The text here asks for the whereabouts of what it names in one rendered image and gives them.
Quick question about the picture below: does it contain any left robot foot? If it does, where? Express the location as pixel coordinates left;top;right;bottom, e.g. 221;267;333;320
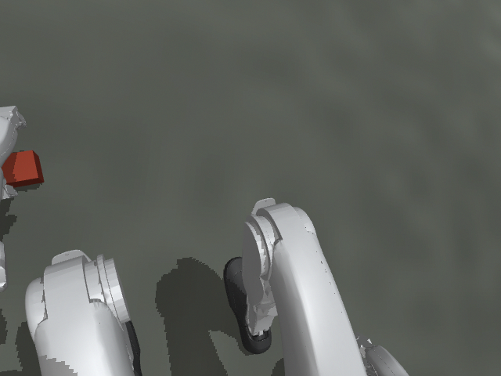
125;320;142;376

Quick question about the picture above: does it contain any right robot hand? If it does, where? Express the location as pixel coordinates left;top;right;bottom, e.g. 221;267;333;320
355;332;409;376

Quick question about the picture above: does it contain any small box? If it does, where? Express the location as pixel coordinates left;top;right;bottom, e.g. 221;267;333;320
1;150;44;188

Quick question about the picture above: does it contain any left robot hand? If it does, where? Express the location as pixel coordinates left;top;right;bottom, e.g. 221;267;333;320
0;106;27;200

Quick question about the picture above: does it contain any right robot foot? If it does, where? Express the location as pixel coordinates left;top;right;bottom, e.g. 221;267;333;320
224;257;272;354

